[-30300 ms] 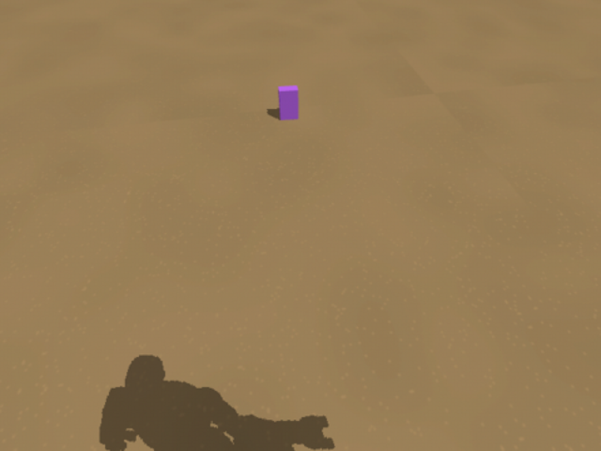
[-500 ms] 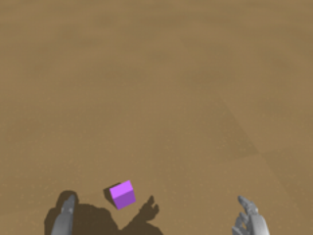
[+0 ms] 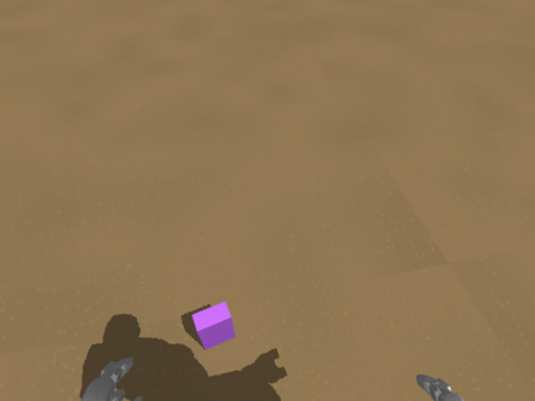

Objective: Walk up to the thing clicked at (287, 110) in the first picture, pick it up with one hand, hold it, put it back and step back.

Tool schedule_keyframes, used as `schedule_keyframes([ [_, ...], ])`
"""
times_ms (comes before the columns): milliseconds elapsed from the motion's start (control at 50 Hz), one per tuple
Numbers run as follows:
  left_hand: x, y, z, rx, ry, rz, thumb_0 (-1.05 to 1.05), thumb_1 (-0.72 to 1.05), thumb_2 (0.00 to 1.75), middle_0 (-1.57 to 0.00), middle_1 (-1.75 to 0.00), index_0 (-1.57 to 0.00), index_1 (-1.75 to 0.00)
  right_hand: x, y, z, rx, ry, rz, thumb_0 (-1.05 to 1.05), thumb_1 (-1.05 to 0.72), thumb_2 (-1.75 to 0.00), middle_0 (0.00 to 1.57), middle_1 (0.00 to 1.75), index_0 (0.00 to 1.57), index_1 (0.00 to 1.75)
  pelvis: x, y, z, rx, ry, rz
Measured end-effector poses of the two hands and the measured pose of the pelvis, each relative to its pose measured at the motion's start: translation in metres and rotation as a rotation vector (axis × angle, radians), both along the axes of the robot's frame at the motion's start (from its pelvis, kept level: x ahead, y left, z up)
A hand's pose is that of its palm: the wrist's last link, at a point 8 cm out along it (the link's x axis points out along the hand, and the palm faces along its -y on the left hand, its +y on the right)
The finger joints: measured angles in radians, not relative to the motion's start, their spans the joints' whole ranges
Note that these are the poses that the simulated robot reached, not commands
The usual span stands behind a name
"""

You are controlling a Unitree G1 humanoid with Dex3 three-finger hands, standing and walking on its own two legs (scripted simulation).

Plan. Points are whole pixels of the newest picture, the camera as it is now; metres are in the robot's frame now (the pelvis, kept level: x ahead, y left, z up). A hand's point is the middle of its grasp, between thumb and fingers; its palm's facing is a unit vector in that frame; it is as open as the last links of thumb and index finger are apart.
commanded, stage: stand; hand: left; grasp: from the side
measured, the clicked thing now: (215, 326) +0.46 +0.20 -0.65
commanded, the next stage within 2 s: none
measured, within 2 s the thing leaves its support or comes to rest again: neither
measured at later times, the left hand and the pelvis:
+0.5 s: hand out of the picture +0.06 +0.26 -0.12, palm faces -0.01 -0.94 -0.34, open 7.4 cm; pelvis -0.01 +0.02 +0.03, yaw +0 degrees
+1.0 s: hand out of the picture +0.02 +0.25 -0.12, palm faces -0.02 -0.94 -0.35, open 7.4 cm; pelvis -0.02 +0.00 +0.04, yaw +0 degrees
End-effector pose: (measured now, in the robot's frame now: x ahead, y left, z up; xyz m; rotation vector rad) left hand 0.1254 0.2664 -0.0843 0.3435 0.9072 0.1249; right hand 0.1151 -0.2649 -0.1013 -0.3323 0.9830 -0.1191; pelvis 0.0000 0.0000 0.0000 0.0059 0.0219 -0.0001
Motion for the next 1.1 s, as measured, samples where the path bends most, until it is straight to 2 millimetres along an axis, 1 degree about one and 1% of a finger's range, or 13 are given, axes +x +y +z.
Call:
schedule_keyframes([
  [60,-0.016,0.012,-0.003,0.015,0.068,0.028,0.00,0.78,0.87,-0.20,-0.30,-0.20,-0.30,-0.013,-0.009,0.002,-0.009,0.050,-0.036,0.01,-0.91,-0.90,0.20,0.30,0.20,0.30,0.003,0.001,0.006,0.001,-0.016,0.000],
  [120,-0.029,0.021,-0.004,0.023,0.122,0.057,0.00,0.84,0.88,-0.20,-0.30,-0.20,-0.30,-0.026,-0.014,0.004,-0.018,0.096,-0.061,0.01,-0.91,-0.90,0.20,0.30,0.20,0.30,0.004,0.004,0.011,-0.001,-0.030,0.001],
  [180,-0.039,0.026,-0.005,0.021,0.161,0.079,0.01,0.87,0.89,-0.20,-0.30,-0.20,-0.30,-0.036,-0.014,0.006,-0.019,0.136,-0.077,0.01,-0.91,-0.90,0.20,0.30,0.20,0.30,0.005,0.007,0.017,-0.003,-0.044,0.001],
  [260,-0.049,0.030,-0.005,0.013,0.203,0.098,0.01,0.89,0.89,-0.20,-0.30,-0.20,-0.30,-0.046,-0.008,0.007,-0.010,0.175,-0.089,0.01,-0.91,-0.90,0.20,0.30,0.20,0.30,0.004,0.011,0.023,-0.005,-0.061,-0.001],
  [400,-0.063,0.033,-0.003,0.003,0.255,0.121,0.01,0.90,0.89,-0.20,-0.30,-0.20,-0.30,-0.054,0.004,0.008,0.014,0.203,-0.093,0.01,-0.91,-0.90,0.20,0.30,0.20,0.30,0.000,0.015,0.031,-0.002,-0.086,-0.003],
  [520,-0.074,0.036,0.001,0.009,0.275,0.133,0.00,0.91,0.89,-0.20,-0.30,-0.20,-0.30,-0.057,0.006,0.009,0.025,0.200,-0.095,0.01,-0.91,-0.90,0.20,0.30,0.20,0.30,-0.007,0.017,0.035,0.000,-0.102,-0.002],
  [700,-0.095,0.040,0.003,0.019,0.315,0.152,0.00,0.91,0.89,-0.20,-0.30,-0.20,-0.30,-0.070,-0.002,0.009,0.019,0.227,-0.104,0.00,-0.91,-0.90,0.20,0.30,0.20,0.30,-0.017,0.014,0.037,0.002,-0.100,0.001],
  [840,-0.111,0.037,0.002,0.028,0.365,0.163,0.00,0.91,0.89,-0.20,-0.30,-0.20,-0.30,-0.080,-0.013,0.007,0.016,0.262,-0.116,0.00,-0.91,-0.90,0.20,0.30,0.20,0.30,-0.019,0.009,0.037,0.002,-0.091,0.003],
  [900,-0.114,0.034,0.001,0.027,0.380,0.164,0.00,0.91,0.89,-0.20,-0.30,-0.20,-0.30,-0.083,-0.016,0.006,0.016,0.275,-0.119,0.00,-0.91,-0.90,0.20,0.30,0.20,0.30,-0.019,0.006,0.037,0.000,-0.087,0.003],
  [960,-0.113,0.031,0.000,0.025,0.388,0.161,0.00,0.91,0.89,-0.20,-0.30,-0.20,-0.30,-0.085,-0.019,0.007,0.016,0.285,-0.124,0.00,-0.91,-0.90,0.20,0.30,0.20,0.30,-0.017,0.004,0.037,-0.001,-0.085,0.001],
  [1020,-0.109,0.028,0.000,0.020,0.388,0.156,0.00,0.91,0.89,-0.20,-0.30,-0.20,-0.30,-0.086,-0.021,0.007,0.015,0.293,-0.128,0.00,-0.91,-0.90,0.20,0.30,0.20,0.30,-0.015,0.002,0.038,-0.002,-0.081,-0.001],
  [1100,-0.097,0.025,0.000,0.012,0.374,0.147,0.00,0.91,0.89,-0.20,-0.30,-0.20,-0.30,-0.083,-0.023,0.008,0.011,0.297,-0.131,0.00,-0.91,-0.90,0.20,0.30,0.20,0.30,-0.010,0.001,0.038,-0.002,-0.079,-0.005],
])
